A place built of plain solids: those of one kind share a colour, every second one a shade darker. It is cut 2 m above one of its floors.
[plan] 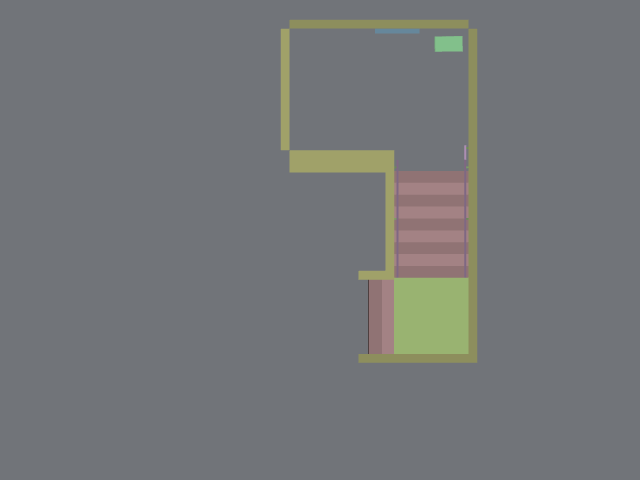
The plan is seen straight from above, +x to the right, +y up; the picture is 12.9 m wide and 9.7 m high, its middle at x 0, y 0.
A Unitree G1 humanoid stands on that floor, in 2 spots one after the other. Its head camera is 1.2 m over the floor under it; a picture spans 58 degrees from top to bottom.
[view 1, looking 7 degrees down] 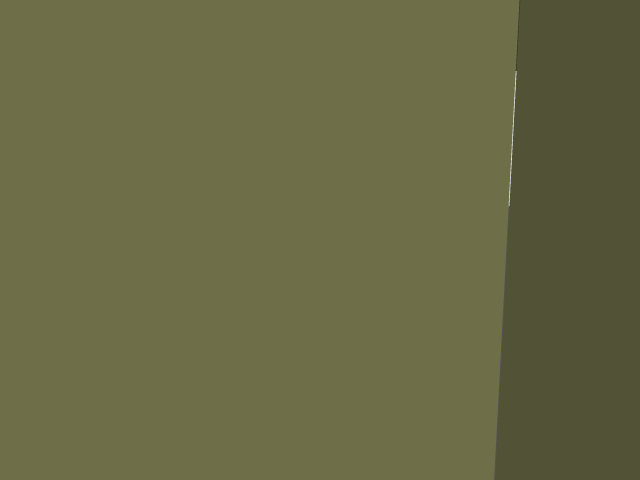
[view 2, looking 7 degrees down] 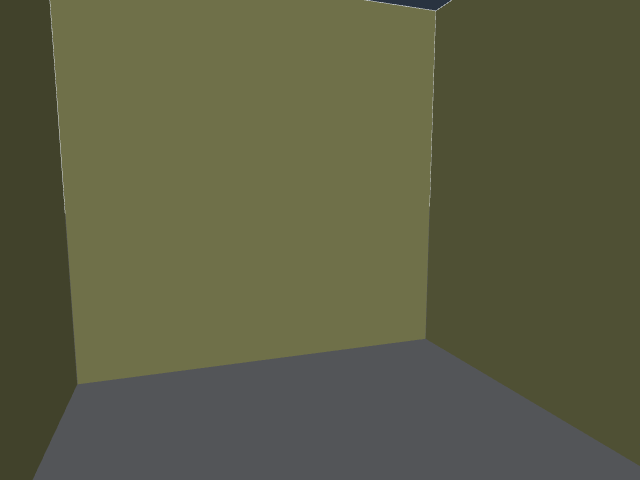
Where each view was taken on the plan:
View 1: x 0.62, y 3.07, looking -111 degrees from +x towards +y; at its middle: wall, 1.36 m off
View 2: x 2.25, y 2.39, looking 161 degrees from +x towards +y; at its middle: wall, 3.06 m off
